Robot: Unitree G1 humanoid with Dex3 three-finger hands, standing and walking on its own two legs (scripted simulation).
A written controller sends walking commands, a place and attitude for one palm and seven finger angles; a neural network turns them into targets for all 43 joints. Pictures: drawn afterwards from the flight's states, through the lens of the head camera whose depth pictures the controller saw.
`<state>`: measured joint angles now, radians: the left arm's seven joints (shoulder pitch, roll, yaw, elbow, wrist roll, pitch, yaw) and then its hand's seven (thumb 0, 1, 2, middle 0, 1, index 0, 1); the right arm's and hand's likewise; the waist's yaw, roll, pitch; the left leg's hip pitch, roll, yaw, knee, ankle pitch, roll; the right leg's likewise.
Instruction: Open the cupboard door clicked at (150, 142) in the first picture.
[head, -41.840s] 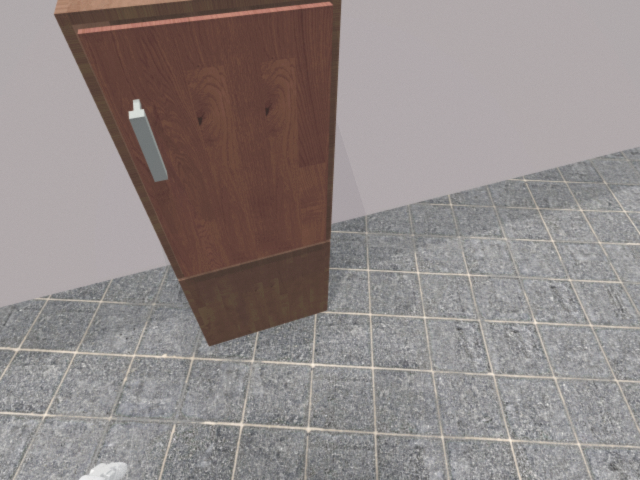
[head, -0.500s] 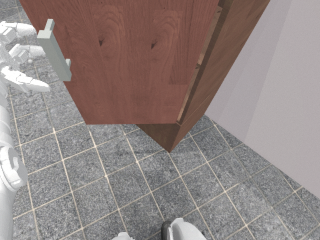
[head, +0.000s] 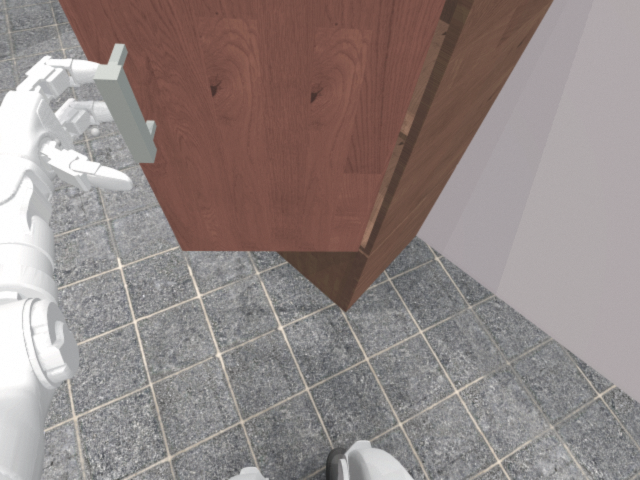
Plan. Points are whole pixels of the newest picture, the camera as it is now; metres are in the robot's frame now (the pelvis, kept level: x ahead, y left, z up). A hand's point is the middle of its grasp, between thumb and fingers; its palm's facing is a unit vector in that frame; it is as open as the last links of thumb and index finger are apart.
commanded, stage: slide the fingers in behind the handle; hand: left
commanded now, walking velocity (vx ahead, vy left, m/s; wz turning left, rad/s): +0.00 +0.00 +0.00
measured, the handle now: (133, 106) +0.54 +0.20 +0.11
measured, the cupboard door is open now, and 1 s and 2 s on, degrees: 44 44 44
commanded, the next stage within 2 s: close the thumb around the handle in 1.20 s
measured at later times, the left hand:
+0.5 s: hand (134, 133) +0.49 +0.19 +0.12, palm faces -0.06 -1.00 -0.01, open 14.0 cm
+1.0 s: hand (146, 132) +0.49 +0.17 +0.12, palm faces -0.04 -1.00 -0.02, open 14.1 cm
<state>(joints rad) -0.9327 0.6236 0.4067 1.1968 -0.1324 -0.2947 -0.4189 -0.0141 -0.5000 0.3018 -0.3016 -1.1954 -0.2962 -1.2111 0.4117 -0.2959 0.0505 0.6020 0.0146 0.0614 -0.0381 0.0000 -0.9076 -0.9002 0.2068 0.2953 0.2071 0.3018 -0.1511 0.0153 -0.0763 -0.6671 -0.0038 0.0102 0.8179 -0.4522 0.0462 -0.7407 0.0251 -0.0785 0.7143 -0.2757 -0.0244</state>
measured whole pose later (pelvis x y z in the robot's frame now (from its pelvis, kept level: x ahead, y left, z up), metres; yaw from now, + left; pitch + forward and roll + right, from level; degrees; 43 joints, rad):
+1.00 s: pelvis -0.01 -0.01 +0.00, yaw +0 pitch +16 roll -1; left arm -0.94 0.50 0.35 1.18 -0.12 -0.32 -0.29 -0.01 -0.50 0.30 -0.30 -1.20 -0.28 -1.20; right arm 0.42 -0.29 0.04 0.63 0.01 0.03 -0.02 0.00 -0.91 -0.90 0.21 0.30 0.21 0.30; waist -0.14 0.02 -0.07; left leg -0.64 -0.01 0.02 0.80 -0.44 0.04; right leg -0.73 0.02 -0.07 0.72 -0.27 -0.03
